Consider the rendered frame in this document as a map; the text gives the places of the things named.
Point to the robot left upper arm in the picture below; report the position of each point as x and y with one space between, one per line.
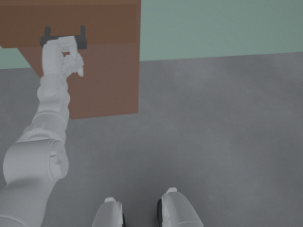
32 168

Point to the drawer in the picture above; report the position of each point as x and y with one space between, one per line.
23 22

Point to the robot right shin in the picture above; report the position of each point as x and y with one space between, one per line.
166 221

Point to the robot left forearm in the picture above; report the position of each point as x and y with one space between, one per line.
51 118

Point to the cabinet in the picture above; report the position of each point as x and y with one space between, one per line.
110 82

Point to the robot left thigh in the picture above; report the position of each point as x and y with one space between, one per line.
109 215

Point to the robot left hand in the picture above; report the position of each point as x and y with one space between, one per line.
53 61

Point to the handle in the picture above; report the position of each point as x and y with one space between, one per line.
80 39

